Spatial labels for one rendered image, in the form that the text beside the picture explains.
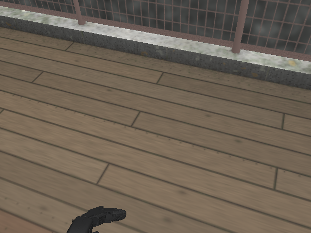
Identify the left robot hand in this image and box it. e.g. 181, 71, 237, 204
66, 206, 126, 233

